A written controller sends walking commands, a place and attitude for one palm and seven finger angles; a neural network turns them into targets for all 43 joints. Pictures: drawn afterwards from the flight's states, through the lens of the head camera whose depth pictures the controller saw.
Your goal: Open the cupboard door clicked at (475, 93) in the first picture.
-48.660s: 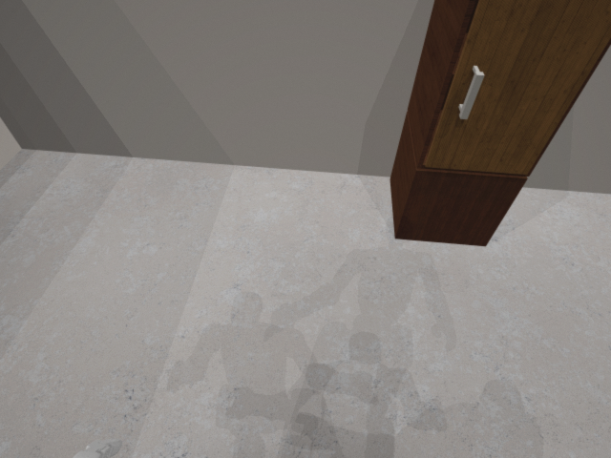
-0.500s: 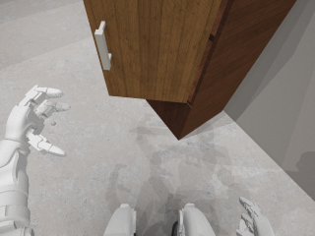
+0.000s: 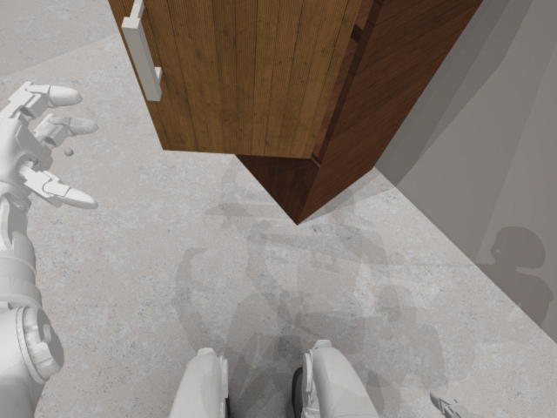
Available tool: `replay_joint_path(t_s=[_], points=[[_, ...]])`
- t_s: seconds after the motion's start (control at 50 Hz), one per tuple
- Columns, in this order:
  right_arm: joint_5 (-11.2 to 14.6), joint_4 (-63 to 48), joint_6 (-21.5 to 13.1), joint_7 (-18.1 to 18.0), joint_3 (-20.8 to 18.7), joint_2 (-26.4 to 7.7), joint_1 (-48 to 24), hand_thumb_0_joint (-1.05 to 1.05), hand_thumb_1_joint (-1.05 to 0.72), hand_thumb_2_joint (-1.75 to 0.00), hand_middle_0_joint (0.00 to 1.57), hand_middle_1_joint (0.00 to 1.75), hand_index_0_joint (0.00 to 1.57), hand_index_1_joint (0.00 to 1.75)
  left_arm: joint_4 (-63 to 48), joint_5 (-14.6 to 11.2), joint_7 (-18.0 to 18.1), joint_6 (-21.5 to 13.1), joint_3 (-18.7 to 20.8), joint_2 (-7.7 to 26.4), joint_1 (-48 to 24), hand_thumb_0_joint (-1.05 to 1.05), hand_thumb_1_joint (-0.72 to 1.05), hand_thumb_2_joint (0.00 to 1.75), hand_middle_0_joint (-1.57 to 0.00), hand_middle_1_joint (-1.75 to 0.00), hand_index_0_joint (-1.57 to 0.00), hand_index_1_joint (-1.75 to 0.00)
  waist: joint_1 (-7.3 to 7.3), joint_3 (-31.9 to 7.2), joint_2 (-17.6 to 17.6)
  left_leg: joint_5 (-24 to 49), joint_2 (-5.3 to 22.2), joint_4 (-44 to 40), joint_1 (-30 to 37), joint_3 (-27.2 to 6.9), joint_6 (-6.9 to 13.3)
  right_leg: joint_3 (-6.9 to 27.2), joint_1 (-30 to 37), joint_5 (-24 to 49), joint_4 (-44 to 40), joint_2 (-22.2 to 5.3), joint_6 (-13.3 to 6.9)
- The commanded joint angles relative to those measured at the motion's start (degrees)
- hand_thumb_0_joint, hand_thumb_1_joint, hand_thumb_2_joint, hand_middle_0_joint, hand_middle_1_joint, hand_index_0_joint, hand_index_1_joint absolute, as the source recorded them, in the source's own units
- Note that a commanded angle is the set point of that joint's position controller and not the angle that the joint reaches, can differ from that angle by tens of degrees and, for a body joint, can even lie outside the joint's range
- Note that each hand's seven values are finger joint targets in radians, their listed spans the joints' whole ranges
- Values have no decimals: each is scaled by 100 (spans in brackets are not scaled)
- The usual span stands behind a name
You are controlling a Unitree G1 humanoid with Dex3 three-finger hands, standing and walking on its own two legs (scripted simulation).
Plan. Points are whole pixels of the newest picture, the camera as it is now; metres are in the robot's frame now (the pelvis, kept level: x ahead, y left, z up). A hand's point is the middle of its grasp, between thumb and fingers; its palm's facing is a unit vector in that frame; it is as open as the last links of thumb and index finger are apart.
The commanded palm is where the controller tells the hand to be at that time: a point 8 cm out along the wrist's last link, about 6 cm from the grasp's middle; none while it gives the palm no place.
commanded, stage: move the hooked fingers beside the handle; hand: left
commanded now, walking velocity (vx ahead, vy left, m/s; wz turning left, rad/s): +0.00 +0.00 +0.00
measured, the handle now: (146, 53) +0.63 +0.20 +0.06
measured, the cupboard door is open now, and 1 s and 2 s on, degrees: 50 50 50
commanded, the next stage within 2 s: slide the fingers in behind the handle in 1.64 s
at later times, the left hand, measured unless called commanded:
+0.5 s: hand (93, 96) +0.54 +0.26 +0.06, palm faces -0.05 -1.00 -0.02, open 14.0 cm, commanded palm +0.54 +0.29 +0.05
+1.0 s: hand (92, 78) +0.58 +0.27 +0.05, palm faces -0.04 -1.00 -0.02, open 14.0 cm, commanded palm +0.57 +0.27 +0.05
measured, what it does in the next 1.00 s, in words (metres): stands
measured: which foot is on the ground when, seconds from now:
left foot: down 0.00-1.00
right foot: down 0.00-1.00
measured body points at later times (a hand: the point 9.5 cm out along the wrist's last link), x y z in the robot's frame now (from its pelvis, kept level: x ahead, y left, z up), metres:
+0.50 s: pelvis -0.01 +0.01 -0.02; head +0.18 +0.04 +0.39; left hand +0.54 +0.31 +0.06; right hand +0.00 -0.27 -0.11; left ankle +0.01 +0.11 -0.63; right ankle +0.05 -0.14 -0.63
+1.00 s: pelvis +0.01 +0.01 -0.02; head +0.23 +0.05 +0.37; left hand +0.58 +0.32 +0.05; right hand -0.04 -0.24 -0.10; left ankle +0.01 +0.11 -0.63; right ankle +0.05 -0.14 -0.63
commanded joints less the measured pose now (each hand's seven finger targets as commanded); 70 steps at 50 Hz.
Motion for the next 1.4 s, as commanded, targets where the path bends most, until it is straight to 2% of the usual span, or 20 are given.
replay_joint_path(t_s=[0.0, 0.08, 0.12, 0.26, 0.3, 0.36, 0.4, 0.46, 0.54, 0.66, 0.76, 0.84, 0.9, 0.94, 1.0, 1.04, 1.1, 1.2, 1.3, 1.38], points=[[-11, -356, -14, -35, -418, -1059, 811, 0, -90, -90, 20, 30, 20, 30, -961, 31, 123, -394, 269, 1906, -2307, 0, -50, 30, -30, -120, -30, -120, -49, -2792, 892, 2409, -153, -894, 1852, -252, 70, 119, 1304, 1414, -564, 279, -216], [-37, -291, 73, -22, -393, -1086, 889, 0, -90, -90, 20, 30, 20, 30, -720, 116, 204, -402, 122, 1846, -2746, 0, -50, 30, -30, -120, -30, -120, -207, -2789, 980, 2335, -132, -848, 1957, -326, 61, 84, 965, 1212, -571, 294, -208], [-53, -293, 117, -46, -348, -1123, 933, 0, -90, -90, 20, 30, 20, 30, -519, 152, 262, -372, 228, 2074, -3055, 0, -50, 30, -30, -120, -30, -120, -292, -2717, 798, 2168, -142, -806, 1690, -341, 100, 75, 988, 1141, -535, 314, -213], [-115, -245, 248, -24, -284, -1150, 1120, 0, -90, -90, 20, 30, 20, 30, -373, 437, 356, -301, 267, 2509, -3687, 0, -50, 30, -30, -120, -30, -120, -411, -3192, 1309, 2472, -107, -623, 1857, -386, 85, 90, 797, 1283, -452, 320, -204], [-120, -232, 294, -13, -251, -1161, 1159, 0, -90, -90, 20, 30, 20, 30, -172, 473, 382, -226, 302, 2592, -3801, 0, -50, 30, -30, -120, -30, -120, -493, -3060, 1116, 2413, -95, -600, 1676, -409, 103, 56, 798, 1259, -449, 332, -188], [-131, -231, 347, -11, -200, -1179, 1221, 0, -90, -90, 20, 30, 20, 30, 59, 587, 407, -121, 143, 2599, -4104, 0, -50, 30, -30, -120, -30, -120, -619, -2968, 1292, 2288, -87, -558, 1576, -433, 114, 47, 560, 1135, -433, 343, -187], [-147, -232, 376, -21, -166, -1213, 1295, 0, -90, -90, 20, 30, 20, 30, 109, 679, 476, -58, 255, 2881, -4362, 0, -50, 30, -30, -120, -30, -120, -684, -2962, 1206, 2167, -81, -525, 1409, -448, 140, 47, 571, 1079, -429, 350, -179], [-188, -204, 410, -17, -154, -1219, 1414, 0, -90, -90, 20, 30, 20, 30, -22, 764, 514, -60, 275, 3039, -4696, 0, -50, 30, -30, -120, -30, -120, -733, -3384, 1599, 2566, -60, -429, 1716, -497, 104, 22, 461, 1268, -353, 352, -193], [-197, -202, 473, -16, -68, -1237, 1494, 0, -90, -90, 20, 30, 20, 30, 355, 903, 544, 118, 285, 3284, -4998, 0, -50, 30, -30, -120, -30, -120, -925, -3166, 1456, 2507, -35, -298, 1350, -476, 162, 17, 429, 1335, -342, 382, -168], [-281, -181, 573, 24, -29, -1242, 1706, 0, -90, -90, 20, 30, 20, 30, 262, 1127, 576, 201, 286, 3565, -5398, 0, -50, 30, -30, -120, -30, -120, -1029, -3586, 1956, 2986, 15, -177, 1694, -576, 116, -56, 234, 1522, -242, 408, -198], [-286, -298, 708, 76, -25, -1243, 1812, 0, -90, -90, 20, 30, 20, 30, 256, 1148, 472, 405, 478, 3735, -4726, 0, -50, 30, -30, -120, -30, -120, -857, -3577, 1866, 3249, 35, -250, 1666, -564, 114, -107, 470, 1755, -244, 426, -190], [-280, -285, 735, 124, -75, -1233, 1833, 0, -90, -90, 20, 30, 20, 30, -295, 998, 426, 348, 660, 3838, -4820, 0, -50, 30, -30, -120, -30, -120, -810, -3797, 2076, 3518, 64, -289, 1997, -588, 87, -96, 514, 1879, -294, 455, -199], [-279, -195, 718, 185, -167, -1201, 1878, 0, -90, -90, 20, 30, 20, 30, -615, 883, 432, 286, 560, 3437, -4671, 0, -50, 30, -30, -120, -30, -120, -814, -3941, 2150, 3962, 98, -341, 2553, -672, 27, -130, 348, 1912, -387, 473, -195], [-282, -104, 713, 200, -189, -1197, 1892, 0, -90, -90, 20, 30, 20, 30, -620, 830, 425, 286, 383, 3144, -4748, 0, -50, 30, -30, -120, -30, -120, -886, -3734, 2255, 4107, 134, -392, 2818, -748, -23, -170, 63, 1786, -451, 468, -195], [-270, -103, 725, 203, -197, -1174, 1897, 0, -90, -90, 20, 30, 20, 30, -358, 822, 478, 381, 269, 2868, -4405, 0, -50, 30, -30, -120, -30, -120, -870, -3411, 1994, 3872, 102, -482, 2635, -685, 20, -170, 148, 1711, -563, 477, -187], [-276, -74, 720, 211, -193, -1149, 1870, 0, -90, -90, 20, 30, 20, 30, -317, 836, 531, 348, 101, 2656, -4461, 0, -50, 30, -30, -120, -30, -120, -880, -3243, 2176, 3888, 112, -543, 2795, -707, -29, -190, -28, 1604, -598, 473, -206], [-286, -118, 706, 208, -193, -1126, 1829, 0, -90, -90, 20, 30, 20, 30, -258, 820, 634, 266, 151, 2644, -4399, 0, -50, 30, -30, -120, -30, -120, -875, -3189, 1863, 3642, 62, -532, 2466, -588, 39, -130, 314, 1747, -633, 482, -200], [-282, -200, 732, 212, -172, -1112, 1731, 0, -90, -90, 20, 30, 20, 30, -198, 863, 706, 48, 321, 2884, -4204, 0, -50, 30, -30, -120, -30, -120, -753, -3142, 1824, 3651, 31, -547, 2282, -517, 40, -95, 634, 1920, -584, 474, -224], [-241, -290, 755, 180, -149, -1139, 1603, 0, -90, -90, 20, 30, 20, 30, -1, 828, 647, -1, 387, 3030, -4229, 0, -50, 30, -30, -120, -30, -120, -783, -3008, 1528, 3125, -9, -512, 1801, -420, 97, -43, 840, 1855, -551, 472, -204], [-225, -264, 728, 141, -118, -1145, 1558, 0, -90, -90, 20, 30, 20, 30, 7, 842, 583, -49, 247, 3027, -4609, 0, -50, 30, -30, -120, -30, -120, -902, -3115, 1593, 2943, -21, -394, 1662, -415, 133, 5, 744, 1806, -482, 463, -187]])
